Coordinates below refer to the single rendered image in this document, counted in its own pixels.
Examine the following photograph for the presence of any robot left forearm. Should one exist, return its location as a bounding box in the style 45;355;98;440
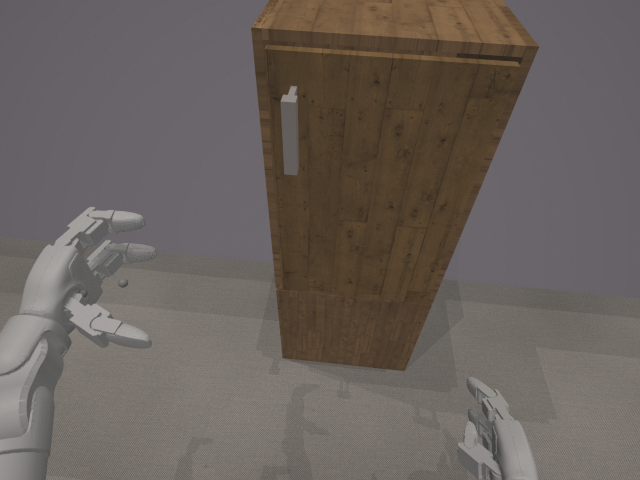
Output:
0;314;72;480

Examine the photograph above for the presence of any robot left hand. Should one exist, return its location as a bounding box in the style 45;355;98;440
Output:
19;207;157;348

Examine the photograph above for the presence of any handle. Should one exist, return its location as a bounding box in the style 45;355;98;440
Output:
280;86;299;175

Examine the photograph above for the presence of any cupboard door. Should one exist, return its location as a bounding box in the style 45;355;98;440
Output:
264;45;521;304

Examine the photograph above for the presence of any robot right hand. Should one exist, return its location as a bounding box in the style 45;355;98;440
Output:
458;377;538;480

